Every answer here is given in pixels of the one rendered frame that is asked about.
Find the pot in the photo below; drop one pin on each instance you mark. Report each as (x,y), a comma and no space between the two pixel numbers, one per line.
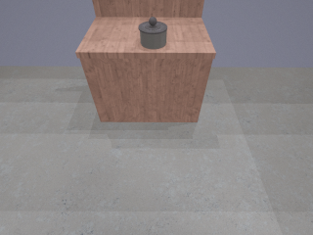
(153,41)

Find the lid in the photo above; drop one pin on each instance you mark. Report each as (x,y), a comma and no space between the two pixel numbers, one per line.
(159,28)

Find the knob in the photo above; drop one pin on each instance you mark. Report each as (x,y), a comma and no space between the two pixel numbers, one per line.
(152,21)

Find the table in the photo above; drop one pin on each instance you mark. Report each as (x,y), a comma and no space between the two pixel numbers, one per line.
(131,83)

